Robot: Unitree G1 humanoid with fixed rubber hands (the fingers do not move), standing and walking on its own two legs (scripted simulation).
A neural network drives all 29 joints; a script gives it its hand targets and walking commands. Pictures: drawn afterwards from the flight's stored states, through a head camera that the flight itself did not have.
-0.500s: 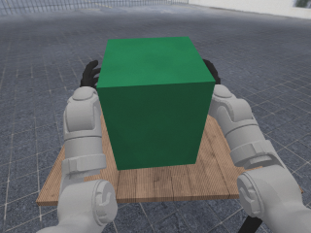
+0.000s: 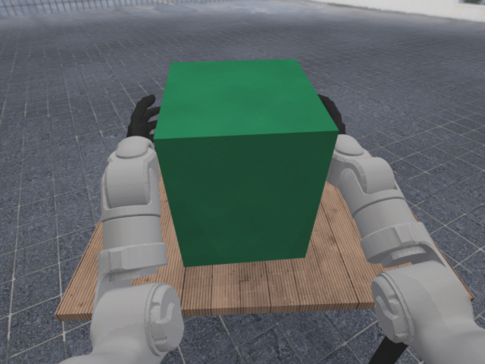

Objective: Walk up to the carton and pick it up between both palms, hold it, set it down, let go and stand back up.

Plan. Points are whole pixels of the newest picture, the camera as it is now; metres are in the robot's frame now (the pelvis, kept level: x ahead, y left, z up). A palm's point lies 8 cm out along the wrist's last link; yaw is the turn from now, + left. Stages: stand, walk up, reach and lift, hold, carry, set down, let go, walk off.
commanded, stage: hold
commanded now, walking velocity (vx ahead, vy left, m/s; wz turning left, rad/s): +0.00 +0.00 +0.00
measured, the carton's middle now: (240, 163) +0.38 +0.00 +0.21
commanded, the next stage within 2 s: none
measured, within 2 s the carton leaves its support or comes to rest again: neither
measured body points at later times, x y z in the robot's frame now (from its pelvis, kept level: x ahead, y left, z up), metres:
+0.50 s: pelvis -0.01 +0.00 +0.00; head -0.07 +0.03 +0.44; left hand +0.38 +0.15 +0.25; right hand +0.38 -0.15 +0.25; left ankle +0.01 +0.12 -0.75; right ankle +0.02 -0.12 -0.75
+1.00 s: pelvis +0.00 +0.00 +0.00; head -0.06 +0.02 +0.45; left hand +0.39 +0.14 +0.25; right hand +0.39 -0.15 +0.24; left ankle +0.01 +0.12 -0.75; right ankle +0.02 -0.12 -0.75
